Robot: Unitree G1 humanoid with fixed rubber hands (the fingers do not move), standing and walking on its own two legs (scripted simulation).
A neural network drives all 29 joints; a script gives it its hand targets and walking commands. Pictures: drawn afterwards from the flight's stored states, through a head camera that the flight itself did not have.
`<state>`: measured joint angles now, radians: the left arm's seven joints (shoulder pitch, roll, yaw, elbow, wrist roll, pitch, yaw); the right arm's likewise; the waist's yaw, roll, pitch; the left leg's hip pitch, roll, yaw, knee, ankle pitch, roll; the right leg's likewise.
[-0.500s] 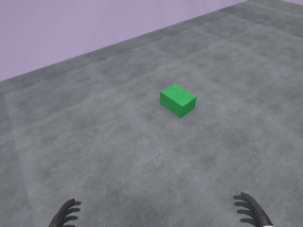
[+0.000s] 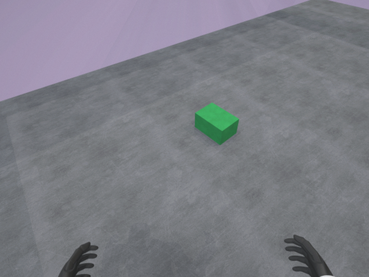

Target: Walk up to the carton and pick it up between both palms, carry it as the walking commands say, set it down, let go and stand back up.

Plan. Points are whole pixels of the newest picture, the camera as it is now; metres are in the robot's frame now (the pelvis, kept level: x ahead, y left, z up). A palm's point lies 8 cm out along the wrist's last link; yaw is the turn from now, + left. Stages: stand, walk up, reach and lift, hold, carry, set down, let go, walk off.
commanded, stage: stand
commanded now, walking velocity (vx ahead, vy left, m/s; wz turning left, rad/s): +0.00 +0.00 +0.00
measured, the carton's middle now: (215, 123) +1.30 -0.24 -0.68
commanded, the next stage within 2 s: walk up in 0.82 s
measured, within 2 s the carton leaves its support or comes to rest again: neither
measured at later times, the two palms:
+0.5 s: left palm out of the picture +0.15 +0.27 -0.06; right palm out of the picture +0.15 -0.26 -0.06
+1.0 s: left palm out of the picture +0.14 +0.27 -0.06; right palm out of the picture +0.14 -0.26 -0.06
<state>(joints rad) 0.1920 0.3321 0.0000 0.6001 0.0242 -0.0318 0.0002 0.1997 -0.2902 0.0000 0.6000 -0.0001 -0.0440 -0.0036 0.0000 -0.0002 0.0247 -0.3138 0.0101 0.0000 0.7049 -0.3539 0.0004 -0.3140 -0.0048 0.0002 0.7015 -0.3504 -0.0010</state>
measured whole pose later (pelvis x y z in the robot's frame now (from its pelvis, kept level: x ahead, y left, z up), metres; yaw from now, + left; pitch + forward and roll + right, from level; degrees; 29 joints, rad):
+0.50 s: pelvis -0.01 +0.00 +0.00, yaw +0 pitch -2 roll +0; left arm 0.19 0.33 0.00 0.60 0.02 -0.04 0.00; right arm 0.20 -0.29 0.00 0.60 0.00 -0.05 0.00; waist 0.00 0.00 0.02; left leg -0.31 0.01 0.00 0.67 -0.32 0.00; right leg -0.31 0.00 0.00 0.67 -0.32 0.00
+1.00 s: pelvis -0.01 +0.00 +0.01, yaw +0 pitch -2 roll +0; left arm 0.20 0.33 0.00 0.60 0.02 -0.04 0.00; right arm 0.20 -0.29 0.00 0.60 0.00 -0.05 0.00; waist 0.00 0.00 0.02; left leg -0.31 0.01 0.00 0.65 -0.30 0.00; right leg -0.31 0.00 0.00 0.65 -0.30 0.00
